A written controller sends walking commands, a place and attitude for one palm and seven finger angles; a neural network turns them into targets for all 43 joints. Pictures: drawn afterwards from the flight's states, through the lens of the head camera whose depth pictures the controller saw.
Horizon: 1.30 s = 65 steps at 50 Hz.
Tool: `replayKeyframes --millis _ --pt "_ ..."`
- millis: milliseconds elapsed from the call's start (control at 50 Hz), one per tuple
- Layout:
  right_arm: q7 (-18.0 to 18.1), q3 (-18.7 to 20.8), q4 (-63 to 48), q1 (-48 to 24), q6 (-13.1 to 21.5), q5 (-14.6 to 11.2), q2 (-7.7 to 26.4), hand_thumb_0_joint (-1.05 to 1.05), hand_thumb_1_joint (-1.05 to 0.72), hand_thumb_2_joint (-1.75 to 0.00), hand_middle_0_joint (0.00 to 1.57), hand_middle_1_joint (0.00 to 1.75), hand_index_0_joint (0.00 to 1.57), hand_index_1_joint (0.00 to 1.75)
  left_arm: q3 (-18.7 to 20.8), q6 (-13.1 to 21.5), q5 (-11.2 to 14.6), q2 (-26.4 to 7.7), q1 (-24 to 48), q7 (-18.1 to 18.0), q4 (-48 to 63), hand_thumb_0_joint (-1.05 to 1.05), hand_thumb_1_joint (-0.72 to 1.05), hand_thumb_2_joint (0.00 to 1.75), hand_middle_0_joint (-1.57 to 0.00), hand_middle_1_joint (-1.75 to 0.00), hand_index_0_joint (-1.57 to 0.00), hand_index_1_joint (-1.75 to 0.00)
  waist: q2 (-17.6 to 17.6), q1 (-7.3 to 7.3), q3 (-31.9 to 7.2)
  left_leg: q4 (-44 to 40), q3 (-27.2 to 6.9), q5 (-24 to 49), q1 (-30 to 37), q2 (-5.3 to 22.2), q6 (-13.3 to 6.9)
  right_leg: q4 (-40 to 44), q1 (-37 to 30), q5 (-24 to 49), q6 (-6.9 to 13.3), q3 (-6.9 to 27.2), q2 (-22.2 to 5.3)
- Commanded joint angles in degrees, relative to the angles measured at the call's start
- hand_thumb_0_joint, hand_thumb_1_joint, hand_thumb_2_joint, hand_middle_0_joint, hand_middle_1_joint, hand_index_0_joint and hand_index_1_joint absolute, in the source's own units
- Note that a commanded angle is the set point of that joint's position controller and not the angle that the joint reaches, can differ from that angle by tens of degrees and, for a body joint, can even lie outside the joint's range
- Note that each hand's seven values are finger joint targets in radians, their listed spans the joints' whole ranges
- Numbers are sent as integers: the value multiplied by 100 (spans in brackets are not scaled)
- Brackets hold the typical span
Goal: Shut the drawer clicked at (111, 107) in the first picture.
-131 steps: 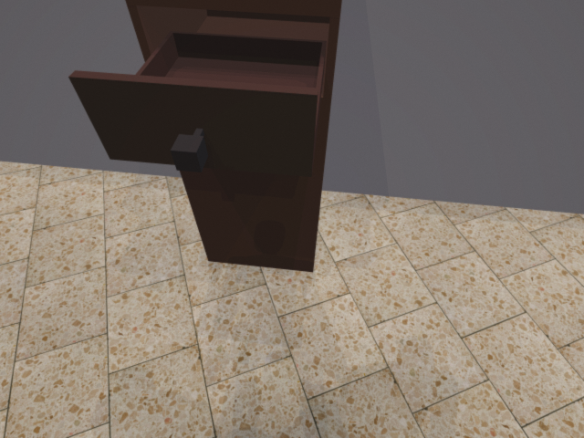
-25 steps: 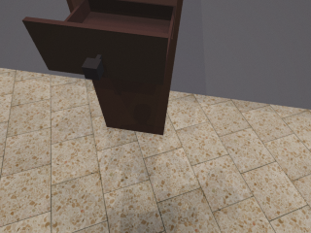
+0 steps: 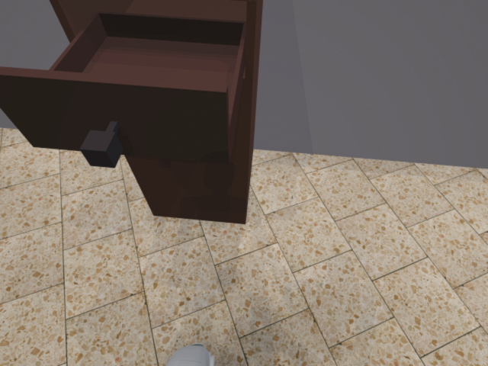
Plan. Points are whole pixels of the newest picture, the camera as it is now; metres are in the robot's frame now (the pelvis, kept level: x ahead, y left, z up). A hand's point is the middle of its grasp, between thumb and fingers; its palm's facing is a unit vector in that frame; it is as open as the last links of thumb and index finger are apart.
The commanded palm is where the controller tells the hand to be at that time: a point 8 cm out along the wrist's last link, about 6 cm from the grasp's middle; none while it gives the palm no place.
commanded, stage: take the last steps up to it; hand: left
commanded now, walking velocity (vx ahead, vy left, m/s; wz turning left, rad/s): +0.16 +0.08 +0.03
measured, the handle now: (107, 140) +0.43 +0.26 +0.10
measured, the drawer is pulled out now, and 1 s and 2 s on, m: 0.28 0.28 0.28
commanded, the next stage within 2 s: come to a stop and stand still in 0.04 s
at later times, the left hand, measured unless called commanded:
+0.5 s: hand (144, 350) +0.16 +0.20 -0.18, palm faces -0.01 -0.97 -0.26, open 7.3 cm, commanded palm none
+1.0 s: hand out of the picture +0.12 +0.21 -0.18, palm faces +0.00 -0.95 -0.30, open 7.4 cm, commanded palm none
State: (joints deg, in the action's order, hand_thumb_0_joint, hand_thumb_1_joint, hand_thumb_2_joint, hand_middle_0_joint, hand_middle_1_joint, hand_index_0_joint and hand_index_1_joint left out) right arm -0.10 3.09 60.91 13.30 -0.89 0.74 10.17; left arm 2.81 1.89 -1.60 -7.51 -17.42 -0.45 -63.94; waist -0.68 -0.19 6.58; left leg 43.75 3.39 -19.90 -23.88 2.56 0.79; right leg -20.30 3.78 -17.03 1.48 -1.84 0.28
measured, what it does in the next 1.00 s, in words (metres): steps on the spot: left foot, then right foot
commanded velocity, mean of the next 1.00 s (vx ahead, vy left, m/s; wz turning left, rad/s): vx -0.08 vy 0.00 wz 0.00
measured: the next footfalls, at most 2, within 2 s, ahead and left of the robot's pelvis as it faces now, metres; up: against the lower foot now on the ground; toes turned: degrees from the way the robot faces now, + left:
left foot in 0.10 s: +0.13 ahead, +0.14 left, +0.00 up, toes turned +2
right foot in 0.38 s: +0.08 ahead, -0.12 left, +0.00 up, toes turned -1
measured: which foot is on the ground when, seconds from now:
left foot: up 0.00-0.08, down 0.10-1.00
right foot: down 0.00-0.10, up 0.12-0.36, down 0.38-1.00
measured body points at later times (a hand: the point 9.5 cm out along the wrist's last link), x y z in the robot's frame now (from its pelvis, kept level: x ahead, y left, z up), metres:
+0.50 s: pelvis +0.10 +0.00 -0.01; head +0.15 +0.00 +0.43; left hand +0.16 +0.25 -0.16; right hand +0.11 -0.23 -0.18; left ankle +0.07 +0.12 -0.73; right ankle +0.09 -0.10 -0.74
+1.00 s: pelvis +0.08 +0.01 -0.02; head +0.09 -0.01 +0.43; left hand +0.12 +0.26 -0.16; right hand +0.15 -0.21 -0.18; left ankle +0.08 +0.13 -0.74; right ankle +0.04 -0.12 -0.74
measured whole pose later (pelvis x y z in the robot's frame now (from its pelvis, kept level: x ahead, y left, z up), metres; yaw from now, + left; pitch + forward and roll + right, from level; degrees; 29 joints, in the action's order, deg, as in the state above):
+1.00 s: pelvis +0.08 +0.01 -0.02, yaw -2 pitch -1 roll +1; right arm 1.3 2.6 54.3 12.2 0.4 0.5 10.0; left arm 0.9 -0.3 -1.0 -10.2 -13.7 -2.7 -60.6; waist 2.8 -0.1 2.5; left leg 36.3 5.7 -20.3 -14.4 1.0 -0.8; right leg -38.2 13.1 -23.4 -1.3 2.2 -2.4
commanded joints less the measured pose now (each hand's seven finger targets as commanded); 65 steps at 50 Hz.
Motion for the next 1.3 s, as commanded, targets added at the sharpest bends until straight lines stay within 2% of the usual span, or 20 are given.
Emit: replayKeyframes --millis 0,40,80,100,160,300,460,520,600,640,660,760,780,820,860,920,960,1020,1140,1280 --pt "0 -34 -278 4 226 12 134 0 -90 -90 20 30 20 30 209 87 39 -935 -329 -93 77 0 90 90 -20 -30 -20 -30 -607 -28 -261 -994 25 516 363 -88 -77 242 -89 2522 730 698 -1393" --pt "70 -18 -21 725 313 39 287 0 -90 -90 20 30 20 30 187 64 67 -799 -190 -101 69 0 90 90 -20 -30 -20 -30 -258 318 -465 -1882 40 1179 1601 -206 -151 -617 409 2583 473 348 -1078" --pt "187 163 199 1652 359 137 1056 0 -90 -90 20 30 20 30 89 32 124 -378 -463 -89 165 0 90 90 -20 -30 -20 -30 1743 490 -1171 -2267 -2139 2385 3203 1609 -1056 -2868 2043 -1116 -10 -496 39" --pt "239 154 222 1770 267 123 1039 0 -90 -90 20 30 20 30 61 20 93 -371 -244 -99 257 0 90 90 -20 -30 -20 -30 1490 549 -1120 -2624 -2585 2453 3110 2037 -1479 -3906 2423 -2054 21 -169 85" --pt "305 -98 -36 692 271 73 409 0 -90 -90 20 30 20 30 22 -91 83 -296 136 -101 175 0 90 90 -20 -30 -20 -30 836 115 -166 -2791 -1605 3143 1283 1602 -1209 -3695 1955 -1177 -96 287 -545" --pt "354 18 -67 147 118 0 669 0 -90 -90 20 30 20 30 52 -308 47 -488 -309 -117 109 0 90 90 -20 -30 -20 -30 465 -139 -608 -2221 -773 3007 1073 1148 -769 -1091 680 440 -173 -44 -257" --pt "233 97 -192 323 -154 -31 226 0 -90 -90 20 30 20 30 172 -248 14 -1158 333 -215 458 0 90 90 -20 -30 -20 -30 -1340 5 -894 335 -193 -959 495 -199 45 -339 274 4965 1095 1247 -1854" --pt "231 88 -282 57 -148 -68 291 0 -90 -90 20 30 20 30 250 -265 -10 -1257 470 -274 567 0 90 90 -20 -30 -20 -30 -963 -79 -896 121 -341 -1174 168 -187 96 -560 -331 5715 1104 1081 -1863" --pt "205 64 -102 431 -64 -33 321 0 -90 -90 20 30 20 30 262 -294 79 -1215 673 -269 631 0 90 90 -20 -30 -20 -30 -643 117 -990 -2143 -162 1141 1294 -75 114 -1156 -6 4398 496 667 -1383" --pt "250 156 -217 357 -13 64 913 0 -90 -90 20 30 20 30 159 -346 137 -777 558 -236 773 0 90 90 -20 -30 -20 -30 1174 27 -1083 -2271 -1497 4351 1963 1364 -594 -1675 1095 664 -166 -103 -436" --pt "268 148 -224 268 -27 79 839 0 -90 -90 20 30 20 30 121 -367 114 -728 679 -251 717 0 90 90 -20 -30 -20 -30 1377 90 -934 -2360 -1481 4810 1799 1637 -1006 -2338 1181 -1219 -206 47 -210" --pt "330 48 -318 -57 -4 117 731 0 -90 -90 20 30 20 30 120 -452 69 -649 765 -151 592 0 90 90 -20 -30 -20 -30 1058 3 -311 -2448 -1097 3811 1338 1287 -1076 -2731 1389 -1188 -168 284 -149" --pt "217 184 -593 -656 127 -27 1234 0 -90 -90 20 30 20 30 -20 -163 149 -862 -196 -316 364 0 90 90 -20 -30 -20 -30 1530 -396 -1422 -705 -628 5238 2396 1199 -681 -1673 1752 -425 -56 570 -544" --pt "109 68 -925 -93 155 20 558 0 -90 -90 20 30 20 30 113 1 88 -1101 133 -309 701 0 90 90 -20 -30 -20 -30 792 -85 -1452 -422 -168 2935 1354 402 -277 -1159 814 2537 243 1234 -839" --pt "114 -7 -888 543 233 14 321 0 -90 -90 20 30 20 30 18 67 80 -1175 333 -326 794 0 90 90 -20 -30 -20 -30 552 197 -1617 -1311 -151 2253 1324 172 -169 -1574 378 4002 370 924 -1043" --pt "163 111 -781 557 228 -21 879 0 -90 -90 20 30 20 30 -70 -50 99 -866 369 -282 789 0 90 90 -20 -30 -20 -30 859 151 -1259 -1361 -943 5380 2192 1078 -778 -1961 1376 177 -123 100 -83" --pt "174 69 -909 123 177 -8 747 0 -90 -90 20 30 20 30 -110 -87 65 -806 130 -267 655 0 90 90 -20 -30 -20 -30 -194 -29 -713 -1223 -554 3654 1445 672 -616 -1186 1084 1030 -15 390 -248" --pt "133 -14 -840 223 103 -4 427 0 -90 -90 20 30 20 30 -162 -79 56 -989 239 -230 644 0 90 90 -20 -30 -20 -30 -866 159 -305 -1382 -185 1007 1213 127 -234 -672 1430 1352 129 907 -722" --pt "73 -107 -590 334 91 39 479 0 -90 -90 20 30 20 30 -195 -141 71 -1047 292 -161 690 0 90 90 -20 -30 -20 -30 -231 118 192 -2037 -328 -8 1080 120 -209 -92 1938 -1052 102 927 -523" --pt "89 -186 -295 625 150 40 449 0 -90 -90 20 30 20 30 -196 -97 98 -957 136 -131 572 0 90 90 -20 -30 -20 -30 -62 89 -69 -2208 -359 180 1134 183 -176 64 1650 -969 114 893 -495"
